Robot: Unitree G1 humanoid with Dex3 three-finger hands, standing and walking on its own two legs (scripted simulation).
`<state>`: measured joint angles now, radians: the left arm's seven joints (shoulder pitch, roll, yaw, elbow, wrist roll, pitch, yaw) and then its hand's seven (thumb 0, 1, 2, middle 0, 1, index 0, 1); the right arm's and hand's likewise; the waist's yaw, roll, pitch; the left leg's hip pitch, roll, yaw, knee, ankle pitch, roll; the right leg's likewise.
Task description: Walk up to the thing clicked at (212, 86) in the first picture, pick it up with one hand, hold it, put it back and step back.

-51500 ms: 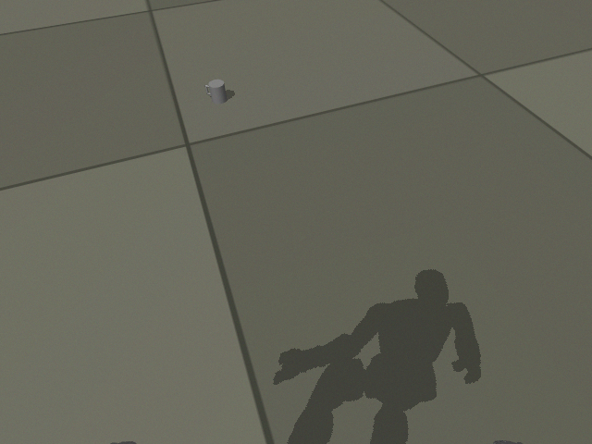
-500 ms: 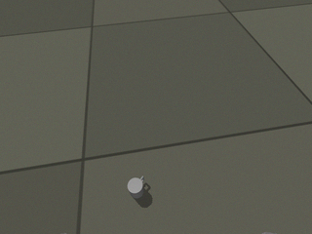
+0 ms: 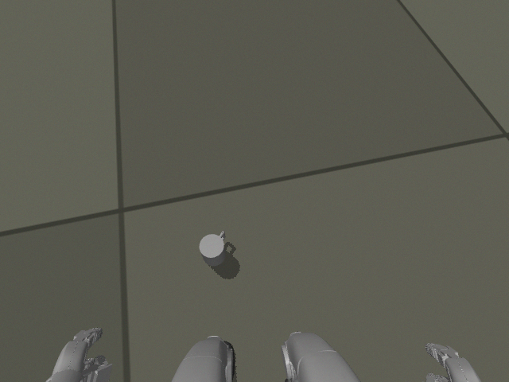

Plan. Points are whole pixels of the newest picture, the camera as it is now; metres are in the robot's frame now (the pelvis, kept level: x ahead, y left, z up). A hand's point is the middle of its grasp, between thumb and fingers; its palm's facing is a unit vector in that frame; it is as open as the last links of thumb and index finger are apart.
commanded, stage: step back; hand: left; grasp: from above
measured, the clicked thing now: (215, 246) +0.53 +0.14 -0.71
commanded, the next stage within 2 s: none
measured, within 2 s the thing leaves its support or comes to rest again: neither
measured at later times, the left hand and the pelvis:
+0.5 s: hand out of the picture -0.01 +0.27 -0.14, palm faces +0.04 -0.92 -0.40, open 7.3 cm; pelvis -0.13 +0.00 -0.01, yaw +3 degrees
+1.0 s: hand out of the picture -0.22 +0.23 -0.13, palm faces -0.02 -0.90 -0.43, open 7.3 cm; pelvis -0.29 -0.04 +0.00, yaw -1 degrees
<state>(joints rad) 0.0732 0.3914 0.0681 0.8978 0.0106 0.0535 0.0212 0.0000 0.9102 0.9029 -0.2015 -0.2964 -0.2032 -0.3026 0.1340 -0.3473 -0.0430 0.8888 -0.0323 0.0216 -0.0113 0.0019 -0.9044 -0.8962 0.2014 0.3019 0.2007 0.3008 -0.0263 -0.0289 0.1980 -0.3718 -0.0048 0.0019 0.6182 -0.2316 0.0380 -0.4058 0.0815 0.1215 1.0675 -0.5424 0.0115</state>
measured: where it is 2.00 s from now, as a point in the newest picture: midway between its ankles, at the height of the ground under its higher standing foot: outside the picture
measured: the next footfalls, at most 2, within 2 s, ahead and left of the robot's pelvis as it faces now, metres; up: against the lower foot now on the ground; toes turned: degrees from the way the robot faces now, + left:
right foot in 0.10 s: -0.01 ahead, -0.13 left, +0.00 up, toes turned +2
left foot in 0.46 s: -0.09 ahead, +0.11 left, +0.00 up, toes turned +0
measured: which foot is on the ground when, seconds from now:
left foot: down 0.00-0.12, up 0.14-0.44, down 0.46-0.84, up 0.86-1.00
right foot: up 0.00-0.08, down 0.10-0.46, up 0.48-0.80, down 0.82-1.00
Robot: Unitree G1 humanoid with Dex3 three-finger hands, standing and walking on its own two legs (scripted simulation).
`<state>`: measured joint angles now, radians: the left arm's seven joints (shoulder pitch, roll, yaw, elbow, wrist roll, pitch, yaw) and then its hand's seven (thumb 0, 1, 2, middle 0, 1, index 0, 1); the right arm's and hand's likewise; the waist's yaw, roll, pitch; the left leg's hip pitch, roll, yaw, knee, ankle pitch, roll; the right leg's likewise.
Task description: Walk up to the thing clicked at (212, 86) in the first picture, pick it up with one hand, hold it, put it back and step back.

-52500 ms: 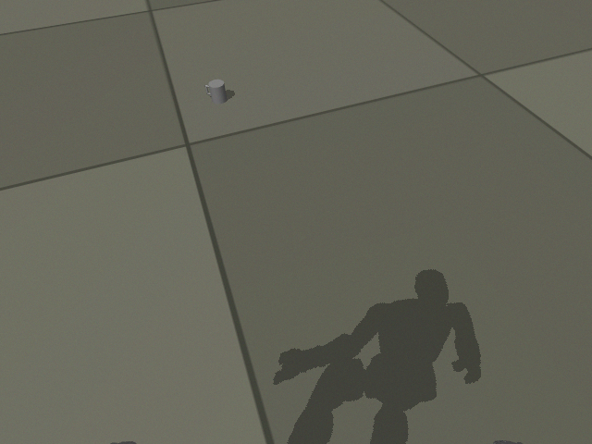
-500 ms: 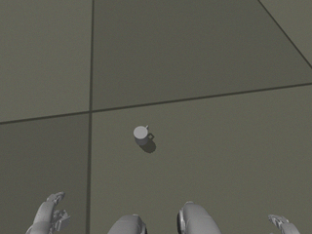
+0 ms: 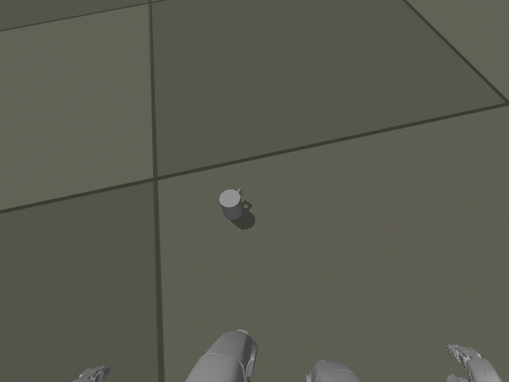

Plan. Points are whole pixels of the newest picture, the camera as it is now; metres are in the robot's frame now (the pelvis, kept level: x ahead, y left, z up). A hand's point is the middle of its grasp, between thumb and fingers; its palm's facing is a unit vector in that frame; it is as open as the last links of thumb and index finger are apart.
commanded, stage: step back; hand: left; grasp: from above
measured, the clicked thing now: (233, 201) +0.82 +0.20 -0.71
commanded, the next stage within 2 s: stand in 1.72 s
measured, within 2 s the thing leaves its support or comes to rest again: neither
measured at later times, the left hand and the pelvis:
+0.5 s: hand out of the picture -0.11 +0.28 -0.16, palm faces +0.00 -0.92 -0.39, open 7.3 cm; pelvis -0.19 +0.01 +0.00, yaw +0 degrees
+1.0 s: hand out of the picture -0.22 +0.28 -0.14, palm faces +0.05 -0.92 -0.39, open 7.3 cm; pelvis -0.27 +0.00 +0.00, yaw +3 degrees
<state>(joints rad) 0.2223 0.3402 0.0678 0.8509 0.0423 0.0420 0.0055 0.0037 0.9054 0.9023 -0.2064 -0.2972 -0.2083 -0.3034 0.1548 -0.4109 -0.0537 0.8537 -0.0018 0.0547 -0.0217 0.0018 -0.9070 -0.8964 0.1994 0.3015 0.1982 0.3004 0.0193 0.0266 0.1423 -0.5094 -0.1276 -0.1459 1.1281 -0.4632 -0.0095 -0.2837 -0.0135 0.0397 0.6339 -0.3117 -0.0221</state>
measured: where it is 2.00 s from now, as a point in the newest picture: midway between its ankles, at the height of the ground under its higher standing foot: outside the picture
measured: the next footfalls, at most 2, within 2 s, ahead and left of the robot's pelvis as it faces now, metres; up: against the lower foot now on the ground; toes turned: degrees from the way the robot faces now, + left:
left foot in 0.20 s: -0.07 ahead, +0.13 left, +0.00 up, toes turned +2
right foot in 0.56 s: -0.18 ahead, -0.12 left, +0.00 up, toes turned +2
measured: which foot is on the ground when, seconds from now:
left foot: up 0.00-0.18, down 0.20-0.58, up 0.60-0.84, down 0.86-1.00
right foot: down 0.00-0.22, up 0.24-0.54, down 0.56-1.00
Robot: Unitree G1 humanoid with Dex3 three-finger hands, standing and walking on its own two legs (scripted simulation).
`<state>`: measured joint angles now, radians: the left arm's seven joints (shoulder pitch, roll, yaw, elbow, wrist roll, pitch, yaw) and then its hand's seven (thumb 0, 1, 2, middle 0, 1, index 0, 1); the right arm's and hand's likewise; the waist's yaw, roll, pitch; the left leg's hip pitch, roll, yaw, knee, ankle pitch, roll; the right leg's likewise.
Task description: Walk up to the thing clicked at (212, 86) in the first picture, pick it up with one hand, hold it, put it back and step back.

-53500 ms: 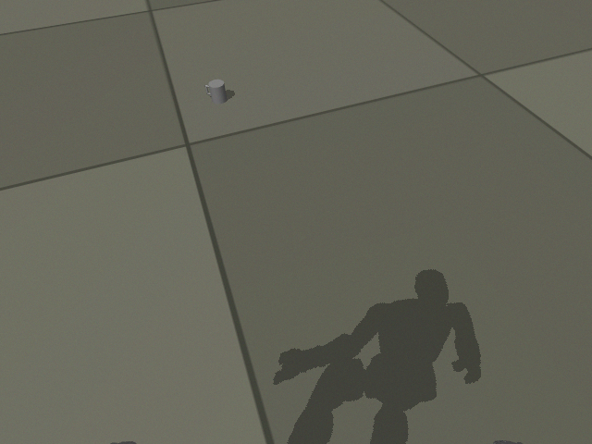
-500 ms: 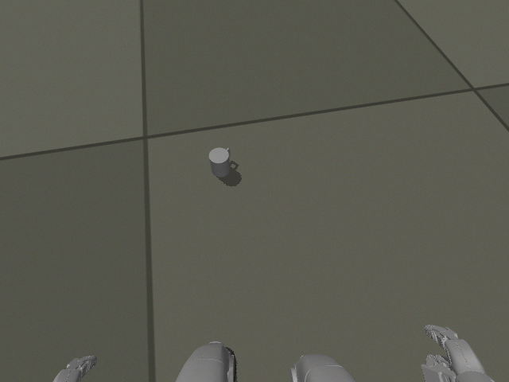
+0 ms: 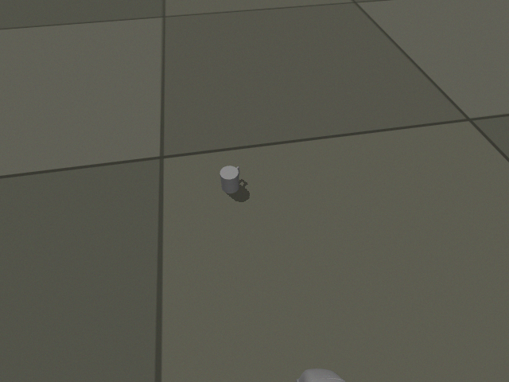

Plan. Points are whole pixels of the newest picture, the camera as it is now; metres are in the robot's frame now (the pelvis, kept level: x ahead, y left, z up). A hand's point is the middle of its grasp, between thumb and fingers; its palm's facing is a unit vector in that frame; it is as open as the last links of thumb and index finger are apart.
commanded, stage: step back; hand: left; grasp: from above
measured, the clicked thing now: (231, 177) +1.10 +0.14 -0.71
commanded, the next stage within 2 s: stand in 0.72 s
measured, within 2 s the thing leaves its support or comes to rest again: neither
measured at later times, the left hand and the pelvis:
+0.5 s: hand out of the picture +0.12 +0.26 -0.16, palm faces +0.04 -0.94 -0.35, open 7.3 cm; pelvis +0.05 +0.00 +0.00, yaw +1 degrees
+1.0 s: hand (124, 372) +0.15 +0.25 -0.14, palm faces +0.00 -0.94 -0.33, open 7.3 cm; pelvis +0.06 +0.00 +0.02, yaw +1 degrees
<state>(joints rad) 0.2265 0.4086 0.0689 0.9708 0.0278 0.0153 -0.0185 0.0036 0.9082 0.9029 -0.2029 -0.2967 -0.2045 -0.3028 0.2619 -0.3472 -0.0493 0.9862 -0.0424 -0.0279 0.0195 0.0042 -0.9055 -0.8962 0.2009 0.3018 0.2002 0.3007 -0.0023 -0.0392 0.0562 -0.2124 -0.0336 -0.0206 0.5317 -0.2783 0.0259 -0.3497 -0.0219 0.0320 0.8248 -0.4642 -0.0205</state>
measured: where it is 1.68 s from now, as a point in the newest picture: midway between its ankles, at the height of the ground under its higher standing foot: outside the picture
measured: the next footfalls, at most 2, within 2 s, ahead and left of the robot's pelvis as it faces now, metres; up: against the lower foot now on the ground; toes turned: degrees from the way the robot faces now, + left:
none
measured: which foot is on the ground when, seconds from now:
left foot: down 0.00-1.00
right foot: down 0.00-1.00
